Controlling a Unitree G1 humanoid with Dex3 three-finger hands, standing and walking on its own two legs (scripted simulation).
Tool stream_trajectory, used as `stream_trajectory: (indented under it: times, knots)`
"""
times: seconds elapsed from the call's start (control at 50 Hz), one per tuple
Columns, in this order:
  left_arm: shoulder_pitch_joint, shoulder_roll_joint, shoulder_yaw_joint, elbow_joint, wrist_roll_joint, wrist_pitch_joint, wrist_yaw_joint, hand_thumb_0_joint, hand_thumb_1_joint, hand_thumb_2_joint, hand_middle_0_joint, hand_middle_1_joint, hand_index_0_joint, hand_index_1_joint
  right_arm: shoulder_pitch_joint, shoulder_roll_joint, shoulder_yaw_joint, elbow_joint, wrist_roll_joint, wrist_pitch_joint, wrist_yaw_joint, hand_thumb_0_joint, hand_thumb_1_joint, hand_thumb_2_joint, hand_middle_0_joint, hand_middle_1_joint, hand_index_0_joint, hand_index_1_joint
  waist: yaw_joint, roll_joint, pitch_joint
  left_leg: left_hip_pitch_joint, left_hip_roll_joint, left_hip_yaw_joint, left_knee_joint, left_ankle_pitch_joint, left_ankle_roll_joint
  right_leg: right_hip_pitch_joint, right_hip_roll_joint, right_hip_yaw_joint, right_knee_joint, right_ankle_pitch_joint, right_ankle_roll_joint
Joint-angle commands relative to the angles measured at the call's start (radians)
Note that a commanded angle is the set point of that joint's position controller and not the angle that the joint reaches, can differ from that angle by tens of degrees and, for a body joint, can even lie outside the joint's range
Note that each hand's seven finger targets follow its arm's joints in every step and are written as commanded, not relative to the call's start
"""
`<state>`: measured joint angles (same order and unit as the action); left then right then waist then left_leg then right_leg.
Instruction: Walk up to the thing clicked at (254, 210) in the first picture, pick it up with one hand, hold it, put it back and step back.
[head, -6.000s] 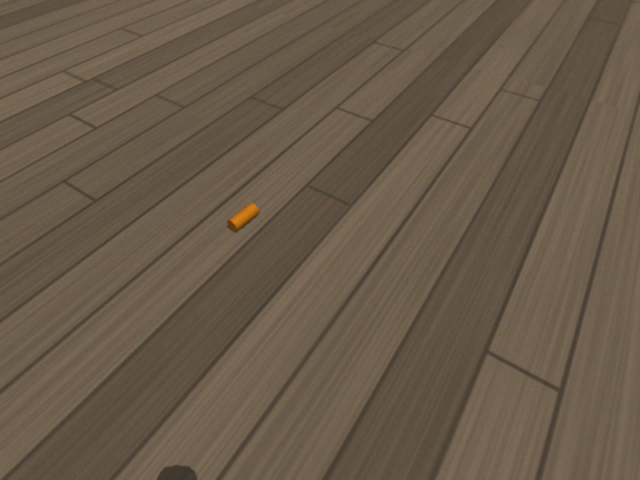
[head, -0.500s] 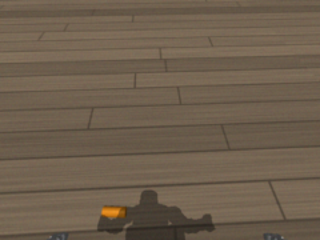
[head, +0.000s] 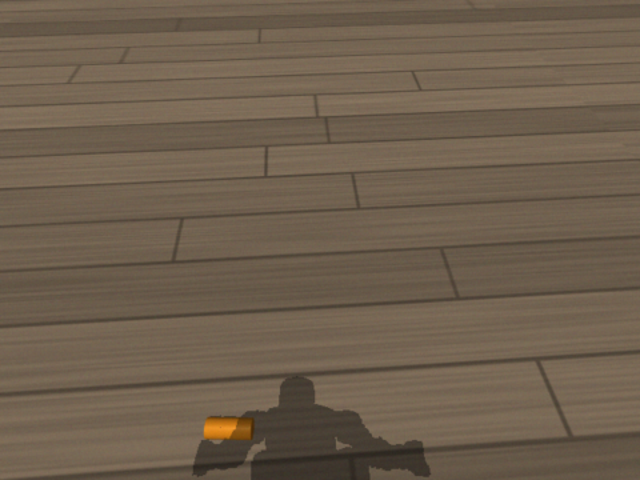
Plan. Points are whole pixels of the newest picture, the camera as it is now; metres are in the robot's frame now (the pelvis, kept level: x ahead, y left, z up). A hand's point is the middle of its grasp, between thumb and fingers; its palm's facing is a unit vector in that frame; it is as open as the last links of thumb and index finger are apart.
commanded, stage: stand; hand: left
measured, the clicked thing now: (229, 428) +0.37 +0.28 -0.75
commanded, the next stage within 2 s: none
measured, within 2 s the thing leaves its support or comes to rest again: neither
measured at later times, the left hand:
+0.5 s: hand out of the picture +0.08 +0.25 -0.16, palm faces +0.00 -0.94 -0.33, open 7.4 cm
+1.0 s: hand out of the picture +0.07 +0.25 -0.16, palm faces +0.00 -0.94 -0.33, open 7.4 cm
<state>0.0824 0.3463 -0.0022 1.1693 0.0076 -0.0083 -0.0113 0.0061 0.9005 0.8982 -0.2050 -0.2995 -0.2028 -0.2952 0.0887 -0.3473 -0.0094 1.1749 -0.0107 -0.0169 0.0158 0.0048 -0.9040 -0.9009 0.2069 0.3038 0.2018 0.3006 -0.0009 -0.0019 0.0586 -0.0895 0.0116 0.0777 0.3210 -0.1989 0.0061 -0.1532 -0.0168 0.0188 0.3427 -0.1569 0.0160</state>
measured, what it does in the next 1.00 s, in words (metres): stands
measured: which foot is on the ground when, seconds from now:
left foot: down 0.00-1.00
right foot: down 0.00-1.00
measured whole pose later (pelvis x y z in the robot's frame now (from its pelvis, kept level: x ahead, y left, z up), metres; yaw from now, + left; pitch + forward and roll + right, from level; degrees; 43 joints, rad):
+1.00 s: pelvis +0.00 -0.01 +0.00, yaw +2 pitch -2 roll +0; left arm 0.10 0.35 0.00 1.15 0.01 -0.01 -0.01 0.01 0.90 0.90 -0.20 -0.30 -0.20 -0.30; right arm 0.10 -0.34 0.00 1.16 -0.01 -0.01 0.01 0.00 -0.90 -0.90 0.21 0.30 0.20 0.30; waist 0.00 0.00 0.05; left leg -0.08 0.01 0.04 0.29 -0.18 0.00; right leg -0.11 -0.02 -0.02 0.29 -0.14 0.01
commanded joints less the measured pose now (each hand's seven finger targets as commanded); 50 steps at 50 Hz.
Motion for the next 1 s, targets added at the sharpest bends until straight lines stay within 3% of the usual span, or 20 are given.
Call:
stream_trajectory:
  times: [0.0,0.08,0.2,0.34,0.44,0.54,0.62,0.82,0.98]
  knots:
    - [-0.048,0.201,0.040,-0.063,-0.004,-0.026,0.021,0.000,0.900,0.900,-0.200,-0.300,-0.200,-0.300,-0.059,-0.207,-0.034,-0.066,0.003,-0.020,-0.022,0.000,-0.900,-0.900,0.200,0.300,0.200,0.300,-0.001,0.002,-0.105,0.003,0.140,-0.129,-0.065,0.214,0.012,0.050,-0.106,0.082,-0.033,0.198,-0.026]
    - [-0.044,0.202,0.042,-0.065,-0.002,-0.024,0.023,0.000,0.900,0.900,-0.200,-0.300,-0.200,-0.300,-0.055,-0.208,-0.035,-0.067,0.002,-0.018,-0.026,0.000,-0.900,-0.900,0.200,0.300,0.200,0.300,-0.004,0.003,-0.121,0.029,0.138,-0.123,-0.056,0.257,0.010,0.056,-0.112,0.078,-0.037,0.224,-0.026]
    - [-0.052,0.205,0.042,-0.070,-0.001,-0.023,0.021,0.000,0.900,0.900,-0.200,-0.300,-0.200,-0.300,-0.065,-0.212,-0.037,-0.070,0.001,-0.018,-0.024,0.000,-0.900,-0.900,0.200,0.300,0.200,0.300,-0.003,0.009,-0.097,-0.004,0.134,-0.131,-0.083,0.135,0.005,0.060,-0.114,0.082,-0.067,0.145,-0.024]
    - [-0.056,0.204,0.043,-0.078,0.000,-0.029,0.022,0.000,0.900,0.900,-0.200,-0.300,-0.200,-0.300,-0.067,-0.206,-0.036,-0.078,0.002,-0.020,-0.022,0.000,-0.900,-0.900,0.200,0.300,0.200,0.300,-0.005,0.002,-0.117,0.023,0.138,-0.129,-0.069,0.211,0.007,0.071,-0.123,0.075,-0.068,0.210,-0.024]
    - [-0.057,0.203,0.040,-0.080,0.000,-0.029,0.022,0.000,0.900,0.900,-0.200,-0.300,-0.200,-0.300,-0.068,-0.207,-0.037,-0.082,0.001,-0.017,-0.021,0.000,-0.900,-0.900,0.200,0.300,0.200,0.300,-0.008,0.009,-0.111,0.018,0.136,-0.130,-0.070,0.168,0.006,0.066,-0.125,0.073,-0.081,0.177,-0.026]
    - [-0.055,0.211,0.041,-0.079,0.001,-0.032,0.023,0.000,0.900,0.900,-0.200,-0.300,-0.200,-0.300,-0.066,-0.204,-0.038,-0.084,0.003,-0.016,-0.020,0.000,-0.900,-0.900,0.200,0.300,0.200,0.300,-0.009,-0.004,-0.123,0.034,0.139,-0.133,-0.064,0.191,0.008,0.078,-0.127,0.069,-0.078,0.202,-0.027]
    - [-0.043,0.208,0.040,-0.076,0.000,-0.028,0.021,0.000,0.900,0.900,-0.200,-0.300,-0.200,-0.300,-0.069,-0.207,-0.037,-0.082,0.003,-0.014,-0.020,0.000,-0.900,-0.900,0.200,0.300,0.200,0.300,-0.004,0.011,-0.092,0.017,0.131,-0.132,-0.073,0.123,0.007,0.055,-0.124,0.074,-0.096,0.148,-0.026]
    - [-0.040,0.218,0.041,-0.076,0.000,-0.027,0.021,0.000,0.900,0.900,-0.200,-0.300,-0.200,-0.300,-0.044,-0.203,-0.032,-0.080,0.002,-0.014,-0.018,0.000,-0.900,-0.900,0.200,0.300,0.200,0.300,-0.005,0.004,-0.076,-0.015,0.128,-0.145,-0.088,0.070,0.008,0.058,-0.120,0.074,-0.102,0.085,-0.028]
    - [-0.028,0.216,0.041,-0.075,0.001,-0.027,0.019,0.000,0.900,0.900,-0.200,-0.300,-0.200,-0.300,-0.040,-0.208,-0.032,-0.082,0.001,-0.018,-0.020,0.000,-0.900,-0.900,0.200,0.300,0.200,0.300,0.000,0.014,-0.099,0.009,0.132,-0.144,-0.079,0.136,0.010,0.070,-0.125,0.073,-0.090,0.146,-0.033]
